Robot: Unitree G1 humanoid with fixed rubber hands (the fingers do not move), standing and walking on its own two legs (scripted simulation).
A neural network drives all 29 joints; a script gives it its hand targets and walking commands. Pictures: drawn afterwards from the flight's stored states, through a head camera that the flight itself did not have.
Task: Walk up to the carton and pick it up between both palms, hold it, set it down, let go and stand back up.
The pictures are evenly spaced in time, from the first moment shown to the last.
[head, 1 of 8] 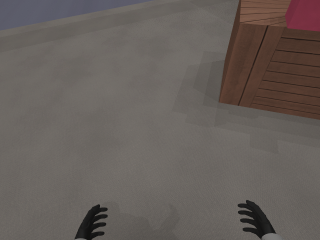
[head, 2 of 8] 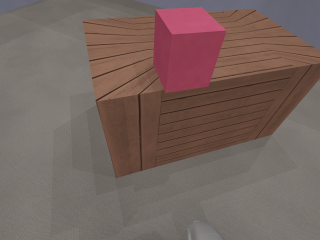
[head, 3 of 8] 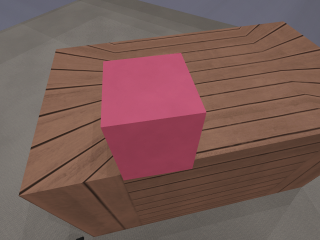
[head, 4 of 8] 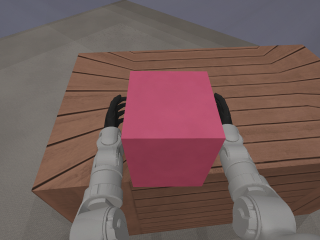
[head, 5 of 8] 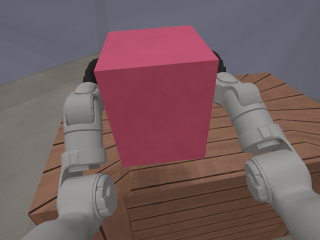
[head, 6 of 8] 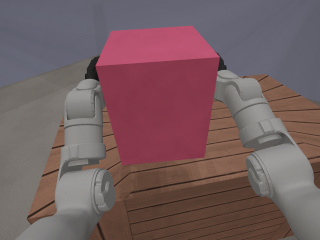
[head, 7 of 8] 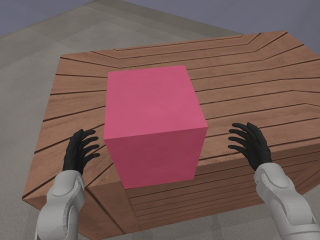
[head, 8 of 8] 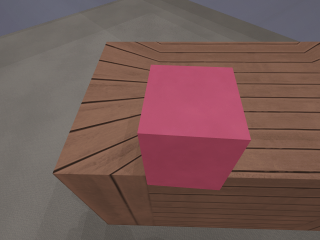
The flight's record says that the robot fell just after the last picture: no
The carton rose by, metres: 0.20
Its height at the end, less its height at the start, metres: +0.00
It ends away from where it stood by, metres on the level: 0.01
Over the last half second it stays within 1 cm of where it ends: yes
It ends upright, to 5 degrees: yes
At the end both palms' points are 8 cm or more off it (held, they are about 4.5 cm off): yes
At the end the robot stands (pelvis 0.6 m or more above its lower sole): yes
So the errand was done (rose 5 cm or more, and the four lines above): yes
